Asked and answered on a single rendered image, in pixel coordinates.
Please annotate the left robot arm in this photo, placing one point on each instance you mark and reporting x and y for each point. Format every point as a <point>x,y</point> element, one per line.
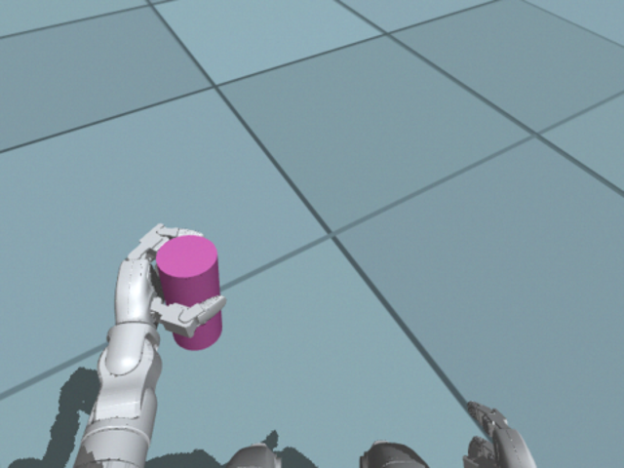
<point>119,430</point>

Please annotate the left robot hand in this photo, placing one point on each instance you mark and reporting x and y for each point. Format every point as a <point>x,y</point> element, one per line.
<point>139,295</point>

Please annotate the can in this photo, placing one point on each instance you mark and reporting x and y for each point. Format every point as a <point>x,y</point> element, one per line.
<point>188,270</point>

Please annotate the right robot hand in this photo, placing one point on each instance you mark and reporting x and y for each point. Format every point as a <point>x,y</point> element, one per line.
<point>509,450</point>

